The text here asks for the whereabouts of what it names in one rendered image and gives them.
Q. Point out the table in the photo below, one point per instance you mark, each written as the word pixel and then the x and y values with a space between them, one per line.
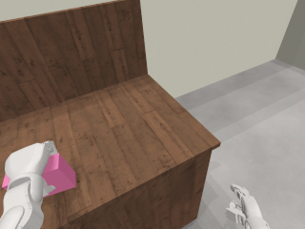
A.
pixel 79 77

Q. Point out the robot left forearm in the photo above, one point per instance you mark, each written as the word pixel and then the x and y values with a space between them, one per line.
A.
pixel 22 203

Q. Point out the left robot hand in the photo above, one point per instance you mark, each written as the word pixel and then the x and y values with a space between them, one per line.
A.
pixel 32 159

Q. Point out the right robot hand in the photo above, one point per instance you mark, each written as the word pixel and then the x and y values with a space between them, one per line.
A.
pixel 239 212

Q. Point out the robot right forearm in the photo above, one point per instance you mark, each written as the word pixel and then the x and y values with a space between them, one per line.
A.
pixel 256 223

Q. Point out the sponge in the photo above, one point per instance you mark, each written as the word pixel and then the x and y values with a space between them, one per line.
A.
pixel 57 173

